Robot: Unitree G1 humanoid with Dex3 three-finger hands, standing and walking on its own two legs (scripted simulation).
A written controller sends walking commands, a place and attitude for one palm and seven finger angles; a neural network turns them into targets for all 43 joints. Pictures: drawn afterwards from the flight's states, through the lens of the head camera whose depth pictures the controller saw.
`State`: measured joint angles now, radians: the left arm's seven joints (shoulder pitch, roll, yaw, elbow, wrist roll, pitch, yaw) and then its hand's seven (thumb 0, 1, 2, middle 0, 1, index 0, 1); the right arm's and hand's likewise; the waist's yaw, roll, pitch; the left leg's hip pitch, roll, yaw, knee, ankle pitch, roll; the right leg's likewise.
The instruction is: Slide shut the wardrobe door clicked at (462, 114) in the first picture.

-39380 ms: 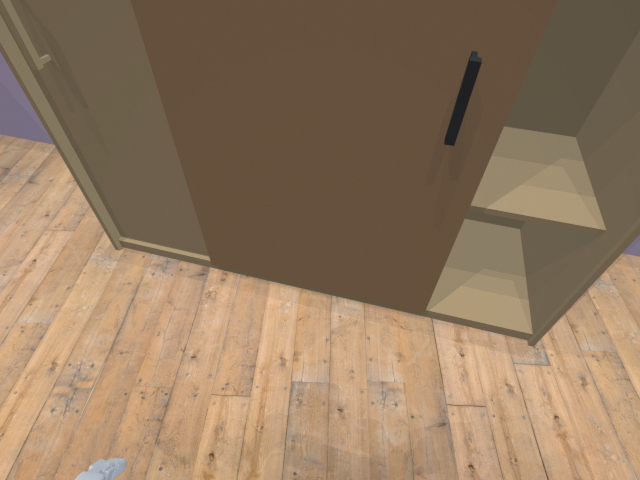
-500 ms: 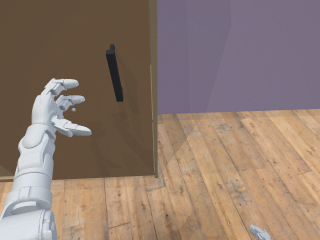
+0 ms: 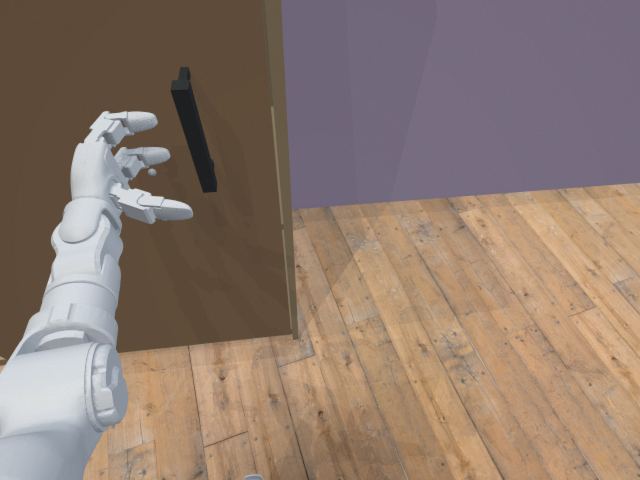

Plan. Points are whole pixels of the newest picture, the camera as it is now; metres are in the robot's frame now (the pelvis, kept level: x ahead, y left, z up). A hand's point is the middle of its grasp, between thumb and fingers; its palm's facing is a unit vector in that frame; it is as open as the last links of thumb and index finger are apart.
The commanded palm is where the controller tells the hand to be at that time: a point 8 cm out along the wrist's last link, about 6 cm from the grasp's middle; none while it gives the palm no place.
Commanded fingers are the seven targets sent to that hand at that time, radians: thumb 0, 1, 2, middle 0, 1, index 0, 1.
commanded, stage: move the hooked fingers beside the handle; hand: left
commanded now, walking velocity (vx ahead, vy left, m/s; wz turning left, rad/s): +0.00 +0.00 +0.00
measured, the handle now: (198, 134) +0.55 +0.15 +0.11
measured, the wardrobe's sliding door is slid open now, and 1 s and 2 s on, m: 0.00 0.00 0.00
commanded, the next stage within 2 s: feel for the door with the fingertips in 0.88 s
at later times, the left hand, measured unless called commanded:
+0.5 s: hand (147, 166) +0.49 +0.21 +0.11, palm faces +0.12 -0.99 +0.00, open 14.0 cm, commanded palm +0.45 +0.26 +0.12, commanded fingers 0.00 -0.50 0.30 -0.30 -1.20 -0.30 -1.20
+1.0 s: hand (145, 169) +0.48 +0.21 +0.11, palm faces +0.10 -0.99 +0.02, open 14.0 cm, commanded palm +0.46 +0.26 +0.12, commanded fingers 0.00 -0.50 0.30 -0.30 -1.20 -0.30 -1.20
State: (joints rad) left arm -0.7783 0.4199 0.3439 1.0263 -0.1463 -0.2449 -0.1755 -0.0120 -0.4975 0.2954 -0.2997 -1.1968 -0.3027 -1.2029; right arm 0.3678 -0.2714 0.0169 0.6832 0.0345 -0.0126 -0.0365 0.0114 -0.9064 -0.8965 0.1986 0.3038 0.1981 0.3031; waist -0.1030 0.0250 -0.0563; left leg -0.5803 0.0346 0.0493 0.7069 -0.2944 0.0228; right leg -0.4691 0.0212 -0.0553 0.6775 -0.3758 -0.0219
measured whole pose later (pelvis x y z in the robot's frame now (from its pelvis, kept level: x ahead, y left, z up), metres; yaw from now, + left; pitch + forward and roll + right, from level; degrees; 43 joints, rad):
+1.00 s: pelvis +0.01 +0.01 -0.01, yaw +0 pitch +12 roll -2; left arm -0.79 0.45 0.37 1.04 -0.14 -0.26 -0.18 -0.01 -0.50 0.30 -0.30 -1.20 -0.30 -1.20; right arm 0.36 -0.26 0.02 0.64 0.03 0.04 -0.02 0.01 -0.91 -0.90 0.20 0.30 0.20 0.30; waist -0.11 0.02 -0.08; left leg -0.65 0.04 0.05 0.76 -0.33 0.03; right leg -0.52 0.03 -0.05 0.70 -0.40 -0.01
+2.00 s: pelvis +0.00 -0.01 -0.01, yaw +0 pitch +13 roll -2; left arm -0.91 0.45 0.38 1.15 -0.10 -0.29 -0.12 -0.01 -0.50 0.30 -0.34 -1.23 -0.34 -1.24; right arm 0.40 -0.27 0.01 0.68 0.02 0.02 -0.01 0.01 -0.91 -0.90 0.20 0.30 0.20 0.30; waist -0.15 0.02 -0.07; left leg -0.69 0.05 0.03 0.78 -0.32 0.01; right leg -0.57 0.04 -0.06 0.73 -0.39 -0.03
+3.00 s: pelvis +0.00 +0.00 -0.01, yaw -1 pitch +12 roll -2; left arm -0.86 0.31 0.30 1.06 -0.09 -0.29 0.00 -0.01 -0.50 0.30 -0.30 -1.20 -0.30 -1.20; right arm 0.38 -0.25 0.00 0.68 0.01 0.01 0.01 0.01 -0.91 -0.90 0.20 0.30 0.20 0.30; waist -0.13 0.03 -0.08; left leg -0.66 0.05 0.05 0.78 -0.33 0.02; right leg -0.55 0.03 -0.05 0.74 -0.40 -0.02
